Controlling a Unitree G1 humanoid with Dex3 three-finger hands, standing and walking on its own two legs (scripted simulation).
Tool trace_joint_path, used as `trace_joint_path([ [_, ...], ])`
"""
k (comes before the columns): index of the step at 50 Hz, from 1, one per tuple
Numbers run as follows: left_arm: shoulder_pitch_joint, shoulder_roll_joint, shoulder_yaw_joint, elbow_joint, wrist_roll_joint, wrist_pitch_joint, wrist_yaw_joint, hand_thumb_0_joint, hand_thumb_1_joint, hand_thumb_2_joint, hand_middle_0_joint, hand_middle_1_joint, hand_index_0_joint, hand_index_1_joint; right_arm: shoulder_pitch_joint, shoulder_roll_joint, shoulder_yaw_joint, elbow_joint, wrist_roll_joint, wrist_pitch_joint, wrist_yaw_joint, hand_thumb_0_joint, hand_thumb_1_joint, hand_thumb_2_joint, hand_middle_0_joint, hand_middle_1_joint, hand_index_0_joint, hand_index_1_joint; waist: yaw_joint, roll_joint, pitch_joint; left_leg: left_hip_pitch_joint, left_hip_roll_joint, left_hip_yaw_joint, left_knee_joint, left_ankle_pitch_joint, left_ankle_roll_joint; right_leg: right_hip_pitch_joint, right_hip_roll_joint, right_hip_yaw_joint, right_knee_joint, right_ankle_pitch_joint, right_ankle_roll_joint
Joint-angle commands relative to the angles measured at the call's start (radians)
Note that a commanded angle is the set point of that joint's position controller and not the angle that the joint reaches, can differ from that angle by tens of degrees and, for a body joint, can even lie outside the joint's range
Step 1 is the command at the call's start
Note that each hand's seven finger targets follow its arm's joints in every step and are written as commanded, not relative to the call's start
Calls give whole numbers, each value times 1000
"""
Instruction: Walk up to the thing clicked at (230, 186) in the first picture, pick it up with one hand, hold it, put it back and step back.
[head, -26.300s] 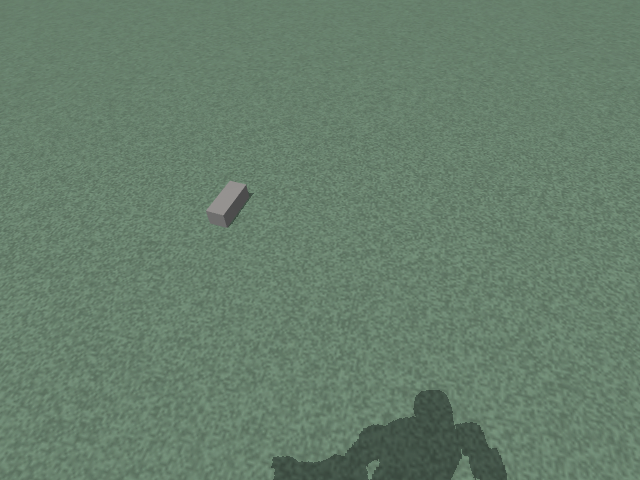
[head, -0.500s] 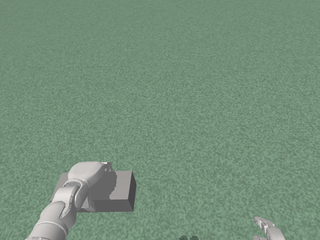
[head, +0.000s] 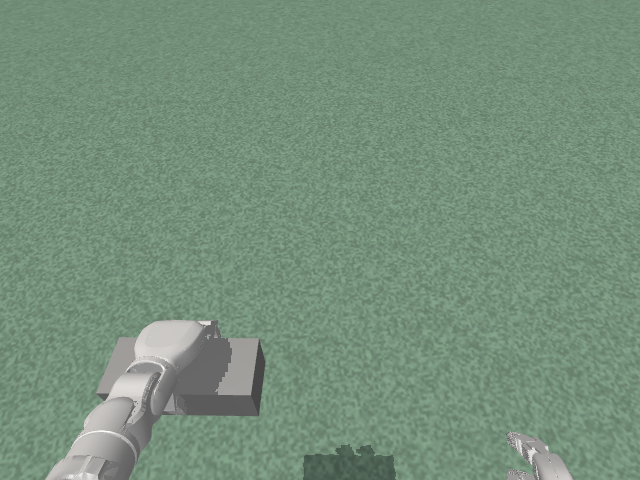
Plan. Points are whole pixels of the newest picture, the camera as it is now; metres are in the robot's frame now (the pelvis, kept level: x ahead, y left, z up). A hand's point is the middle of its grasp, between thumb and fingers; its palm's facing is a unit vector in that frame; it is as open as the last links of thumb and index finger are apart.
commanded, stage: crouch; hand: left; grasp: from above
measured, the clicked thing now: (188, 376) +0.30 +0.22 -0.12
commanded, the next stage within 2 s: lower in 1.68 s
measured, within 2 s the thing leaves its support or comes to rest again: neither
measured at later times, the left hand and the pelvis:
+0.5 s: hand (220, 373) +0.37 +0.22 -0.32, palm faces -0.44 +0.06 -0.89, open 11.5 cm; pelvis -0.06 +0.01 -0.19, yaw -2 degrees
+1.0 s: hand (238, 379) +0.42 +0.22 -0.49, palm faces -0.46 +0.02 -0.89, open 11.4 cm; pelvis -0.06 +0.01 -0.32, yaw -4 degrees
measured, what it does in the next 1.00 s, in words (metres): lowers itself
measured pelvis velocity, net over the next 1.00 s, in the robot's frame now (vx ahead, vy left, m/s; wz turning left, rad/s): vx -0.06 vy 0.01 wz -0.07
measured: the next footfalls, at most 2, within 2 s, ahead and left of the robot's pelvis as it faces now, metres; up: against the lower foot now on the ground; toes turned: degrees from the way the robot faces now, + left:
none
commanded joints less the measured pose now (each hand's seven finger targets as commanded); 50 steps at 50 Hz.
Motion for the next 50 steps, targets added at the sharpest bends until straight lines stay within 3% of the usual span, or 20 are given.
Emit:
trace_joint_path([
  [1,-462,194,95,-80,56,1,158,0,462,1093,-877,-865,-863,-883,69,-154,-78,-55,-19,-31,7,0,-894,-899,200,300,200,300,-55,11,-363,44,-19,-24,174,222,1,-166,11,12,92,210,-9],
  [2,-497,217,110,-71,70,-2,178,0,454,1117,-878,-867,-858,-890,86,-159,-82,-49,-23,-32,10,0,-894,-899,200,300,200,300,-54,18,-391,-9,-21,-20,213,203,5,-199,10,16,125,199,-10],
  [4,-515,157,75,15,81,2,208,0,483,1106,-884,-900,-875,-913,99,-154,-82,-44,-31,-37,16,0,-895,-899,200,300,200,300,-73,10,-407,-113,-23,-19,286,156,9,-280,11,15,198,164,-10],
  [6,-607,212,104,36,101,7,242,0,478,1081,-861,-930,-863,-930,110,-169,-89,-34,-38,-46,16,0,-897,-899,200,300,200,300,-72,50,-466,-171,-18,-25,354,125,8,-386,18,7,271,123,-15],
  [10,-710,220,107,114,102,24,276,0,561,1066,-903,-932,-913,-923,134,-173,-90,-19,-51,-70,9,0,-894,-897,200,299,200,299,-88,103,-552,-304,-15,-42,467,24,4,-553,22,-4,408,38,-24],
  [13,-753,249,122,153,99,39,284,0,601,1078,-930,-939,-942,-929,150,-178,-89,-11,-58,-86,0,0,-894,-896,200,299,200,299,-96,116,-628,-391,-8,-68,550,-1,5,-657,24,-18,518,10,-30],
  [18,-781,269,140,254,84,65,273,0,620,1091,-957,-935,-965,-929,168,-183,-88,-5,-71,-109,-2,0,-896,-897,200,299,200,299,-116,99,-663,-583,-7,-80,667,-94,6,-790,18,-27,649,-66,-31],
  [19,-811,304,156,228,85,64,269,0,614,1107,-968,-928,-969,-929,172,-184,-90,-8,-72,-114,-2,0,-900,-899,199,299,200,299,-105,100,-707,-597,-9,-77,693,-110,10,-795,18,-26,660,-81,-31],
  [20,-806,324,169,254,90,66,264,0,622,1117,-984,-911,-980,-917,176,-190,-88,-6,-75,-116,0,0,-899,-899,199,299,200,299,-115,113,-704,-617,-6,-88,709,-122,5,-841,16,-29,690,-101,-34],
  [27,-908,372,202,274,98,14,244,0,704,1175,-1061,-907,-1051,-921,195,-200,-74,7,-89,-134,24,0,-898,-899,199,299,200,299,-154,147,-758,-771,-8,-111,841,-260,6,-1019,14,-46,833,-216,-37],
  [34,-1009,391,221,284,134,-44,282,0,657,1135,-1045,-846,-1031,-863,231,-210,-57,47,-116,-152,57,0,-901,-901,199,299,200,299,-196,225,-830,-785,-2,-137,974,-179,-2,-1191,6,-66,961,-179,-34],
  [38,-1027,444,255,313,159,-57,310,0,632,1074,-1037,-802,-1023,-820,255,-211,-48,60,-133,-158,81,0,-910,-905,199,299,200,299,-188,267,-884,-796,-3,-115,1063,-68,-2,-1205,10,-67,1020,-104,-34],
  [39,-1045,461,264,317,169,-58,317,0,634,1090,-1038,-809,-1023,-828,261,-209,-49,64,-136,-161,86,0,-910,-905,199,299,199,299,-193,257,-886,-816,-4,-112,1083,-66,0,-1206,10,-68,1030,-94,-32],
  [40,-1008,420,248,369,171,-54,321,0,654,1108,-1062,-804,-1043,-827,253,-203,-44,64,-141,-162,93,0,-911,-905,199,299,199,299,-196,272,-860,-829,-5,-108,1092,-63,-3,-1224,8,-68,1041,-93,-33],
  [41,-1024,422,249,366,170,-52,327,0,673,1091,-1059,-831,-1049,-844,254,-199,-40,60,-143,-163,100,0,-914,-906,199,299,199,299,-197,268,-856,-843,-5,-103,1107,-66,1,-1229,11,-71,1046,-93,-33],
  [43,-1050,457,266,391,183,-51,334,0,669,1103,-1062,-828,-1048,-845,259,-210,-45,66,-149,-163,107,0,-913,-906,199,299,199,299,-205,271,-853,-880,-5,-93,1138,-77,5,-1230,14,-71,1055,-86,-30],
  [44,-1027,442,260,413,178,-46,333,0,688,1074,-1067,-822,-1059,-833,251,-199,-39,58,-151,-164,115,0,-915,-906,199,299,199,299,-203,271,-836,-894,-4,-97,1143,-73,3,-1232,12,-74,1074,-85,-33],
  [45,-1064,472,276,367,177,-50,335,0,701,1113,-1077,-847,-1067,-860,256,-202,-41,60,-152,-164,120,0,-914,-906,199,299,199,299,-200,289,-856,-892,-4,-91,1158,-72,5,-1232,16,-73,1082,-83,-33],
  [46,-1035,445,261,422,181,-43,333,0,688,1121,-1076,-836,-1060,-854,245,-202,-40,59,-153,-162,123,0,-914,-906,199,299,199,299,-201,279,-849,-899,-3,-89,1169,-70,8,-1247,22,-75,1086,-81,-32],
  [50,-1066,486,279,415,175,-44,332,0,716,1100,-1081,-839,-1073,-849,256,-208,-38,62,-157,-163,137,0,-915,-905,199,299,199,299,-213,271,-849,-941,2,-92,1219,-50,11,-1249,25,-81,1129,-54,-30],
])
